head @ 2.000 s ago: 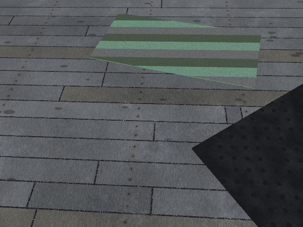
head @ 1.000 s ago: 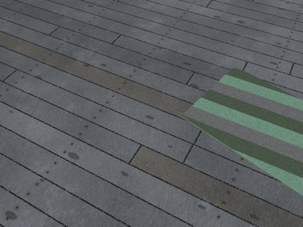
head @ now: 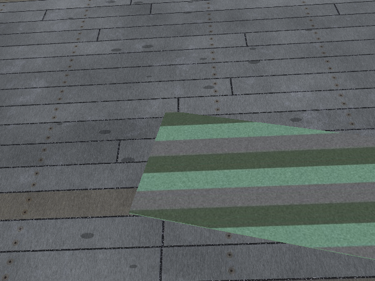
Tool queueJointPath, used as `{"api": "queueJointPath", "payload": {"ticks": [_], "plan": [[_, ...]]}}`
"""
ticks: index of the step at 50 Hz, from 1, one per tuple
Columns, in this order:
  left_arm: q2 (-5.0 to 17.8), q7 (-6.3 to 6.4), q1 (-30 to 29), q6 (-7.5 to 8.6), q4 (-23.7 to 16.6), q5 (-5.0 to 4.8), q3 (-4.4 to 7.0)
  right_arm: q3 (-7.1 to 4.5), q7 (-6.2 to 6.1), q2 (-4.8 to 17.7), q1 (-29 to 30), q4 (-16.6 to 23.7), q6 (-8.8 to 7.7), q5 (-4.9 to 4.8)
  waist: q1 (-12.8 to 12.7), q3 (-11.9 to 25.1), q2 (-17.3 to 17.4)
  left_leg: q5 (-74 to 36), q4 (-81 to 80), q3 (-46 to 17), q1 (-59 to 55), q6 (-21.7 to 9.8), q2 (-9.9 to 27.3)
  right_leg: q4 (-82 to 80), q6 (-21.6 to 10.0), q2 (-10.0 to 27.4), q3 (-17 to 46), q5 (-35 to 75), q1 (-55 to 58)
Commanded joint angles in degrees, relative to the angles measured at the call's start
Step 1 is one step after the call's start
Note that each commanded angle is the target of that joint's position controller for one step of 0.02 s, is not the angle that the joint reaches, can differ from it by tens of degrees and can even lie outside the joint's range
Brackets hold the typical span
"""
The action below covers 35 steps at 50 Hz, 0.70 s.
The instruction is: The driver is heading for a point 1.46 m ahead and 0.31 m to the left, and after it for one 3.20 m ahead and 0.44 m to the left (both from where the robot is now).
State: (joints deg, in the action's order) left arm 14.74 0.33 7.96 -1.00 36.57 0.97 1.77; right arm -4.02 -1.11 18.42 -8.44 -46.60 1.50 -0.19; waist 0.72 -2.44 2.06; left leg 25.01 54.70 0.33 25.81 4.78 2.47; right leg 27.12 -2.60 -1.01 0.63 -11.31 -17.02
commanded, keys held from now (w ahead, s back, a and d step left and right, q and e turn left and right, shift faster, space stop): no key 0.44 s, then w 0.56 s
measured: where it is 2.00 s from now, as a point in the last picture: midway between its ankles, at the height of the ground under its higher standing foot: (197, 242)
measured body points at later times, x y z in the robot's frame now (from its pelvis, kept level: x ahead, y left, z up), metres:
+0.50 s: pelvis +0.02 +0.02 +0.00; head +0.02 +0.02 +0.45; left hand +0.12 +0.29 -0.13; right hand +0.11 -0.24 -0.14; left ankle +0.00 +0.15 -0.74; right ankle +0.03 -0.09 -0.74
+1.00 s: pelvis +0.17 +0.01 +0.00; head +0.20 -0.01 +0.45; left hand +0.10 +0.25 -0.13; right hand +0.38 -0.23 -0.11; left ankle +0.35 +0.16 -0.70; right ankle +0.04 -0.09 -0.74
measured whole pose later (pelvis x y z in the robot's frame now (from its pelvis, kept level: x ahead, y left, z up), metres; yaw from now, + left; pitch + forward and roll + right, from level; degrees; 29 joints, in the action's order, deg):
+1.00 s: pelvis +0.17 +0.01 +0.00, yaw +0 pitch +1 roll +0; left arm 11.8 0.6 26.5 4.3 57.5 -0.3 1.9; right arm -2.3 2.0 15.2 -0.4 -49.7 -4.3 -1.3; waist -4.9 -1.4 1.9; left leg 1.4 37.3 1.0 35.8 -0.4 4.4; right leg 9.3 -2.1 -1.6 -1.4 -16.6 6.1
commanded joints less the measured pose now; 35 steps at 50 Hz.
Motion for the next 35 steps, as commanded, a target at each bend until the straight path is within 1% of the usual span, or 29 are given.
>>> {"api": "queueJointPath", "payload": {"ticks": [1,3,4,5,6,7,8,9,10,11,12,13,15,18,22,23,24,25,26,27,28,29,30,31,32,33,34,35], "plan": [[8.1,0.35,-1.8,0.77,-2.4,-0.05,2.34,-0.09,-0.18,2.4,0.0,2.7,-0.37,0.00,-0.7,8.3,-9.9,-2.0,-8.4,-1.2,-3.9,0.2,0.9,-6.2,-10.2,12.7,9.8,22.5,7.4],[8.4,0.26,-1.2,0.57,-1.1,-0.02,2.41,0.02,-0.03,2.9,0.4,2.7,-0.32,-0.11,-1.5,8.2,-10.2,-2.8,-13.9,-1.0,-6.6,-0.1,0.6,-6.3,-10.9,13.5,11.7,19.6,7.6],[8.1,0.19,-1.4,0.52,-0.5,-0.13,2.26,0.04,0.07,3.1,-0.1,2.4,-0.34,-0.17,-1.3,7.9,-10.2,-4.2,-17.3,-0.8,-8.3,-0.4,0.4,-6.2,-10.7,13.4,12.4,17.5,7.2],[7.5,0.12,-2.3,0.48,-0.1,-0.44,1.98,0.13,0.23,2.8,-1.2,1.7,-0.44,-0.06,-0.3,7.4,-9.7,-8.0,-22.7,-0.3,-11.1,-1.0,0.1,-5.7,-9.9,12.7,12.3,14.7,6.1],[6.6,-0.01,-2.4,0.52,0.7,-0.87,1.62,0.38,0.46,2.3,-2.5,1.0,-0.67,0.41,1.0,6.8,-8.7,-15.5,-30.7,0.1,-15.3,-2.0,-0.2,-5.4,-7.9,11.4,11.6,10.7,4.3],[5.6,-0.13,-0.4,0.90,1.7,-0.71,1.26,0.38,0.53,3.6,-2.9,0.8,-0.89,1.34,0.5,7.0,-6.5,-22.5,-32.9,-2.7,-19.6,-3.3,1.8,-5.1,-5.0,9.5,11.1,5.6,2.2],[5.2,-0.42,1.2,1.34,2.0,0.23,1.11,-0.14,0.31,7.0,-2.8,1.1,-0.94,1.63,-1.8,6.7,-0.8,-29.6,-31.7,-6.4,-21.0,-5.3,5.9,-2.8,-2.3,6.0,8.1,-0.1,0.3],[4.3,-0.51,2.4,1.41,2.3,0.54,1.13,-0.45,0.46,7.5,-0.5,0.0,-1.02,0.86,-4.2,5.5,6.1,-18.7,-31.4,-6.3,-14.2,-8.0,6.0,-3.8,0.1,2.3,3.8,-3.6,3.4],[6.1,-0.30,-0.6,1.24,2.9,0.81,1.34,0.27,0.81,4.3,1.1,0.7,-1.39,0.82,-1.9,3.7,4.3,-11.7,-33.1,-5.9,-10.3,-7.8,4.5,-2.5,1.3,2.0,3.5,-2.4,6.1],[6.6,-0.03,-2.0,1.02,2.8,0.39,1.73,0.60,0.79,3.3,1.1,0.2,-1.79,1.28,-1.4,3.2,3.6,-9.8,-33.7,-5.4,-9.4,-6.7,3.9,-1.8,1.0,2.2,3.5,-1.1,6.8],[6.0,0.32,-2.2,0.65,3.2,0.16,1.69,0.67,0.73,3.6,1.1,-0.3,-2.22,1.29,-1.3,2.8,3.4,-10.9,-33.6,-4.8,-9.3,-5.8,3.2,-1.7,0.6,2.6,3.8,0.6,6.9],[6.0,0.53,-1.7,0.33,3.6,0.16,1.76,0.80,0.68,3.3,0.8,-0.7,-2.66,1.11,-1.1,2.5,2.8,-11.9,-33.3,-4.5,-9.9,-5.3,3.0,-1.9,0.4,2.7,4.0,2.1,6.5],[5.4,0.70,-1.0,0.28,4.7,0.06,1.82,1.06,0.36,3.0,-0.8,-1.9,-3.04,0.92,-0.8,2.8,1.3,-13.0,-32.5,-3.8,-11.1,-5.0,2.5,-2.2,0.2,2.9,4.2,3.5,6.5],[5.0,0.82,-0.3,0.51,6.6,-0.14,1.98,1.28,-0.07,2.9,-1.0,-3.1,-2.83,0.83,-0.4,2.7,-0.3,-13.5,-32.2,-3.5,-12.1,-5.3,2.1,-2.5,0.7,2.8,4.0,4.6,6.3],[5.1,1.06,0.6,0.68,9.3,-0.31,2.22,1.50,-0.29,2.7,-0.9,-4.6,-2.59,0.74,-0.3,2.5,-1.8,-14.6,-32.2,-3.2,-12.9,-5.5,1.6,-2.8,1.2,2.8,3.7,6.1,6.7],[4.9,1.19,1.6,0.63,10.3,-0.40,2.21,1.51,-0.35,2.6,-1.9,-5.4,-2.46,0.64,-0.2,3.6,-1.8,-9.3,-32.6,-2.8,-13.3,-5.8,1.1,-2.5,1.2,2.0,2.8,1.0,7.1],[5.2,1.34,2.0,0.52,11.0,-0.73,2.42,1.23,-0.47,3.3,-2.3,-5.8,-2.22,0.24,-0.2,2.7,-1.1,-1.2,-32.9,-2.9,-12.4,-6.8,0.7,-1.3,0.9,0.6,1.4,-7.8,5.7],[5.6,1.48,2.3,0.58,11.3,-1.04,2.65,0.87,-0.60,4.3,-2.5,-5.9,-2.03,-0.14,-0.1,0.7,0.0,7.5,-33.7,-4.4,-11.0,-8.2,1.2,0.1,0.5,-0.3,0.5,-16.5,2.6],[5.6,1.55,2.0,0.95,11.3,-1.21,2.70,0.68,-0.74,4.8,-2.9,-5.8,-2.08,-0.40,0.3,-1.8,1.0,14.4,-35.3,-7.2,-10.1,-9.8,2.9,1.6,0.1,-0.6,0.3,-21.2,-1.4],[5.1,1.47,1.4,1.70,11.0,-1.44,2.63,0.47,-0.78,5.4,-4.2,-6.0,-2.47,-0.67,0.9,-3.6,2.5,18.7,-37.6,-11.4,-10.6,-11.6,5.7,4.1,0.0,-0.6,-0.3,-21.4,-4.9],[4.0,1.17,0.9,2.68,10.9,-1.75,2.47,0.04,-0.75,6.5,-6.0,-6.6,-3.01,-0.95,1.1,-4.4,5.5,21.6,-40.9,-17.4,-12.3,-14.0,10.0,8.5,0.2,-0.9,-2.2,-17.6,-7.4],[3.5,0.79,0.6,3.57,10.8,-2.11,2.42,-0.45,-0.74,7.6,-6.3,-7.0,-3.49,-1.17,0.9,-5.4,8.0,22.1,-43.7,-22.8,-13.1,-16.4,14.2,12.0,0.0,-0.2,-2.9,-13.5,-9.0],[3.8,0.41,0.3,4.31,10.8,-2.29,2.51,-0.61,-0.71,7.5,-6.0,-7.0,-3.88,-1.27,0.7,-6.2,8.1,19.7,-44.6,-24.9,-12.2,-17.5,15.9,13.0,-0.7,1.4,-1.7,-12.5,-8.9],[3.8,0.03,1.4,4.90,11.3,-2.55,2.59,-0.56,-0.54,7.1,-4.6,-6.6,-4.17,-1.35,-0.5,-6.1,7.6,16.6,-44.1,-23.5,-11.4,-17.1,15.6,10.6,-1.5,1.9,-1.7,-13.0,-6.8],[3.5,-0.24,4.2,5.33,12.6,-2.71,2.66,-0.43,-0.22,6.5,-2.0,-5.9,-4.23,-1.69,-2.5,-5.6,7.0,13.1,-42.7,-19.6,-8.8,-15.6,13.4,4.6,-2.4,1.6,-2.4,-12.1,-0.6],[4.1,-0.31,9.0,5.49,15.1,-2.71,3.16,-0.21,0.07,5.6,0.4,-5.2,-4.13,-1.78,-4.9,-4.1,5.6,8.7,-39.5,-14.5,-4.5,-13.4,9.8,-0.7,-2.7,0.5,-2.8,-8.0,9.0],[6.2,-0.15,14.1,5.48,17.3,-2.40,4.01,0.38,0.27,3.3,2.1,-4.4,-4.42,-1.37,-6.6,-2.2,1.3,1.2,-30.8,-8.4,-0.1,-10.7,5.6,-3.3,-3.3,3.2,2.4,-6.4,16.7],[11.6,-0.04,20.5,5.64,19.0,-2.26,5.51,1.32,0.36,-0.4,3.6,-2.3,-5.23,-0.97,-7.6,0.2,-14.1,-3.0,-12.0,2.1,9.5,-6.0,-2.7,-11.8,-8.5,13.0,21.3,-15.2,24.8]]}}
